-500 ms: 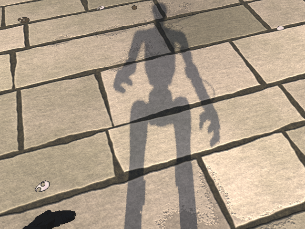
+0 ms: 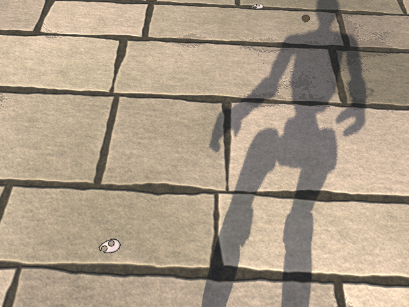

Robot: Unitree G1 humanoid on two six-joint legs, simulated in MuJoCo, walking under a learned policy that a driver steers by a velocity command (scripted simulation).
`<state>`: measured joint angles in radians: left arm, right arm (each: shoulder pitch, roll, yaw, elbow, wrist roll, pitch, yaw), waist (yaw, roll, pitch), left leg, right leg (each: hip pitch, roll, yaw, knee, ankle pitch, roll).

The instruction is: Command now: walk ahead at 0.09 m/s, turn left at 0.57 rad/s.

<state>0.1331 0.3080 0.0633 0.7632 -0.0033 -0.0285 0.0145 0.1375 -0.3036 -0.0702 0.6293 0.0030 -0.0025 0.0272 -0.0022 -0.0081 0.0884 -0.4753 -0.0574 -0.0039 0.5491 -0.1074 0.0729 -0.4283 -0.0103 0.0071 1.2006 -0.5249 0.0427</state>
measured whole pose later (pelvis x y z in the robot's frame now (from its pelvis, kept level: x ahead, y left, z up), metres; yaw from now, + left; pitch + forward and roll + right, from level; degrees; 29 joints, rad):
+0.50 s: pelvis +0.06 -0.05 +0.01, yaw +14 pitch +1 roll +1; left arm 0.19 0.26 0.05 0.75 0.01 -0.01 0.02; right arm 0.17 -0.33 -0.08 0.63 0.00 0.05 -0.03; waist 0.02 0.04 0.03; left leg -0.49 -0.13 -0.15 1.01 -0.47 -0.05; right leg -0.28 -0.01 0.04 0.49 -0.24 0.00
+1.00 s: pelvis +0.06 -0.03 +0.01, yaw +14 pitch -2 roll +0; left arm 0.20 0.27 0.04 0.89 0.00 0.00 0.02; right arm 0.23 -0.22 -0.03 0.76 -0.01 0.01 -0.02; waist 0.02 -0.01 0.02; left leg -0.19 -0.02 -0.06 0.54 -0.33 0.00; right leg -0.25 -0.03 0.04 0.56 -0.31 0.04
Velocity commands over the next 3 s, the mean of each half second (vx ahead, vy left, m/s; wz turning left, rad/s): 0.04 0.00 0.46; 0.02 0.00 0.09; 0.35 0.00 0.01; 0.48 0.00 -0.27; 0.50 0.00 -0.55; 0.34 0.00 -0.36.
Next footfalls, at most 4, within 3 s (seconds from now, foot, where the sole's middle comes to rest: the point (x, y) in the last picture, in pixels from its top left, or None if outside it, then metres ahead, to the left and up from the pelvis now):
0.36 right None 0.15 -0.15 -0.76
0.66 left None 0.05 0.09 -0.76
1.64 left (146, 292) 0.45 0.18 -0.76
2.18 right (212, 199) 0.77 -0.02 -0.76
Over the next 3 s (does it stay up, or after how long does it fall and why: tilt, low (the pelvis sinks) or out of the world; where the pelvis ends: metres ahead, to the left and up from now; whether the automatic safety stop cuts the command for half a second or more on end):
stays up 1.02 0.04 0.02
